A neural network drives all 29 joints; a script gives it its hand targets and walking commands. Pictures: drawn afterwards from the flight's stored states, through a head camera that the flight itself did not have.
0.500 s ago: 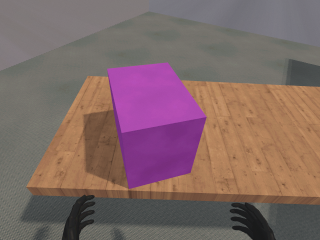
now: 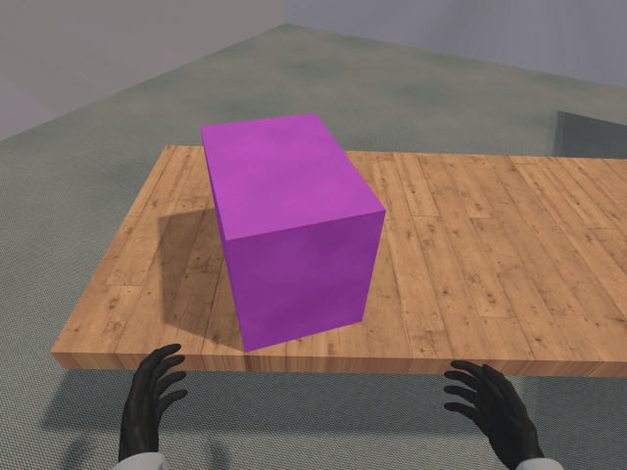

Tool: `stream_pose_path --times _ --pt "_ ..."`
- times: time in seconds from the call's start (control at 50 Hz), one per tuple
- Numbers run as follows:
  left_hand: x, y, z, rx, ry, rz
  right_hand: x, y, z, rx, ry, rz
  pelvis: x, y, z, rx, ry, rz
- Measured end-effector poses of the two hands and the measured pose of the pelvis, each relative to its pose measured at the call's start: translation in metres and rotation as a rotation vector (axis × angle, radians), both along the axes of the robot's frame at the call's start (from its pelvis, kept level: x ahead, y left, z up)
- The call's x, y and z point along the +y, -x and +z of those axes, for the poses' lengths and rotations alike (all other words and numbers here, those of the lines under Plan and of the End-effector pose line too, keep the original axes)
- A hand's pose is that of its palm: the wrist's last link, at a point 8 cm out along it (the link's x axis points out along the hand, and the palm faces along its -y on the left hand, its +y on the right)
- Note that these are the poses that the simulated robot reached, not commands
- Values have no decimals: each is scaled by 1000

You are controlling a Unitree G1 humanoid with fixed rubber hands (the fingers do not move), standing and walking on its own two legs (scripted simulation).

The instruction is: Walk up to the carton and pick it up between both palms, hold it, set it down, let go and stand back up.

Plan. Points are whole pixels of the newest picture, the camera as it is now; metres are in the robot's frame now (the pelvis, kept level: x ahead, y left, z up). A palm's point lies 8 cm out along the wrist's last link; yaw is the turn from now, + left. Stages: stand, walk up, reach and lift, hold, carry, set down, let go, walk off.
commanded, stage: reach and lift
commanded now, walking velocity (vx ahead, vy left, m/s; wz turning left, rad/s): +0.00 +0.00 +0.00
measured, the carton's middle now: (282, 225) +0.45 +0.08 +0.08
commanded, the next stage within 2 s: none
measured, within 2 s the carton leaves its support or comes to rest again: neither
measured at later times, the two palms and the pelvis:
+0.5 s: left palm (162, 371) +0.20 +0.17 +0.10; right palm (494, 375) +0.25 -0.20 +0.05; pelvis -0.02 -0.01 +0.00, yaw -3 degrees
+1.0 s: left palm (131, 320) +0.23 +0.21 +0.14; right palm (463, 299) +0.32 -0.16 +0.11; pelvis -0.01 +0.00 +0.00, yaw -3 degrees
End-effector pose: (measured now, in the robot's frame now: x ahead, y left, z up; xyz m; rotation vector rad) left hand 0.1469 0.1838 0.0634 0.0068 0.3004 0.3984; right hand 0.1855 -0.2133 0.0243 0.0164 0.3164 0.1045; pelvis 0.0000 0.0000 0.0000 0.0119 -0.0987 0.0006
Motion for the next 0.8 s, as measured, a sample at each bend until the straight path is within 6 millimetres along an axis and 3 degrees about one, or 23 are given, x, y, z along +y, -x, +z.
stream_pose_path --times 0.2,0.38,0.52,0.8 --pt "-7 -8 4 12 35 -5 -1 -5 9 12 0 -9 -6 17 -1 -11 -7 -21" --pt "-4 -35 25 2 26 -21 8 -36 22 7 -15 -5 -8 25 -3 -6 -14 -40" --pt "-9 -53 36 30 35 -48 13 -64 32 -12 -8 -11 -8 21 -2 5 -16 -46" --pt "13 -72 67 -24 8 5 35 -105 57 -69 -3 46 -6 7 -1 18 -11 -41"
